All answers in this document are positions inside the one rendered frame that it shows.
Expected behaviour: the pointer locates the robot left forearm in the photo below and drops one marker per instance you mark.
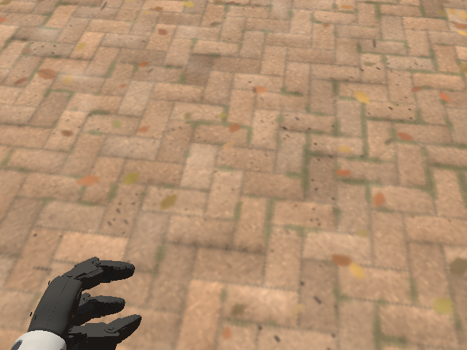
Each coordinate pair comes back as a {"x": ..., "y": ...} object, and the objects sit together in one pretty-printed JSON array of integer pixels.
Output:
[{"x": 39, "y": 340}]

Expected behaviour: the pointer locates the robot left hand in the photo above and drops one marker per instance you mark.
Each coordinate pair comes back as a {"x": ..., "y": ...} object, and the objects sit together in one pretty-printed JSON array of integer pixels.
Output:
[{"x": 63, "y": 308}]

